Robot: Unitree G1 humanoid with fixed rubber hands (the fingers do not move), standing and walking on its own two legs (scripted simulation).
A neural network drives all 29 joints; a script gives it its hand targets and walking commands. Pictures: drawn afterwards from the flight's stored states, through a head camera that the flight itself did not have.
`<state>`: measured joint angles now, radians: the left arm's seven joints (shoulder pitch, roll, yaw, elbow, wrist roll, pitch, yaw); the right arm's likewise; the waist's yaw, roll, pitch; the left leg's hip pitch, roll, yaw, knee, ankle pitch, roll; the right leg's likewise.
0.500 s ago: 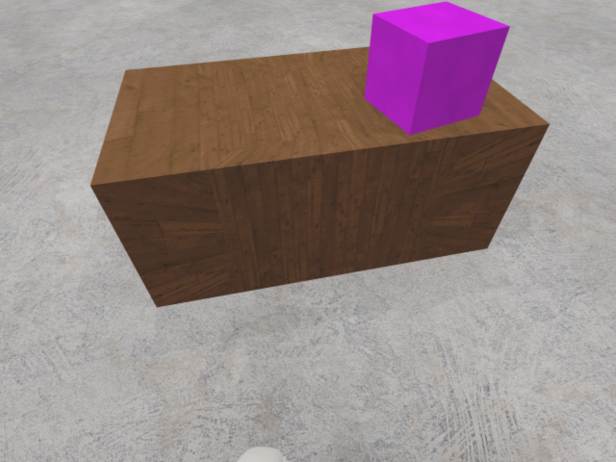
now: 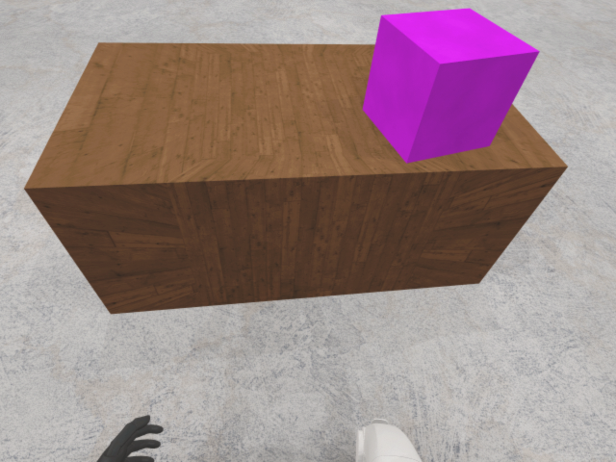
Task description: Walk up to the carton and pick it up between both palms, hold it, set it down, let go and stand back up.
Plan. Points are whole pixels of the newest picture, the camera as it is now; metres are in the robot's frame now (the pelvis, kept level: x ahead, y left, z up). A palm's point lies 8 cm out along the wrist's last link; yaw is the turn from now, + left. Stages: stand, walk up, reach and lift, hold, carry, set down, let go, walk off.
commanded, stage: walk up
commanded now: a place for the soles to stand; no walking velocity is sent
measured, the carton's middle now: (438, 84) +1.02 -0.33 -0.02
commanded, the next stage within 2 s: none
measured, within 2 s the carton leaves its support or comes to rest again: neither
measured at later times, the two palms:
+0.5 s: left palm (201, 418) +0.21 +0.16 -0.13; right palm (541, 336) +0.33 -0.36 -0.07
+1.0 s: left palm (307, 289) +0.41 +0.01 -0.10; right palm (581, 263) +0.50 -0.52 -0.09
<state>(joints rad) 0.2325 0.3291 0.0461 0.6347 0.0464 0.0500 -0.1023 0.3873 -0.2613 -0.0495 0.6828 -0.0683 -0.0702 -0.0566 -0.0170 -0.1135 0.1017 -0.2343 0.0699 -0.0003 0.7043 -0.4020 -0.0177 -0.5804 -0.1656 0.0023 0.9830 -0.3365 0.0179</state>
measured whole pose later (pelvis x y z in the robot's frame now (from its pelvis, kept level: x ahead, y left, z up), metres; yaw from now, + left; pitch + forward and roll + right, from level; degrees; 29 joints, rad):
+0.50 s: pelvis +0.19 -0.12 -0.01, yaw +7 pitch -4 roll +1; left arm 0.34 0.34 0.03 0.67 0.07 0.10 -0.05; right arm 0.33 -0.23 -0.03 0.60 -0.06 -0.05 -0.09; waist 0.04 -0.10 0.09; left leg -0.37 0.01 0.08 0.79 -0.36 0.04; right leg -0.46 -0.05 -0.05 1.27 -0.46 0.02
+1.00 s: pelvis +0.35 -0.27 +0.00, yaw +8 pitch -4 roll -1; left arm 0.25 0.28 0.03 0.64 0.04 0.04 -0.04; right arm 0.33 -0.29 -0.06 0.62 -0.01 -0.01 -0.06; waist 0.05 0.03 0.11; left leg -0.49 0.01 0.01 1.19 -0.55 0.01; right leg -0.36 -0.07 -0.15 0.77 -0.34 -0.04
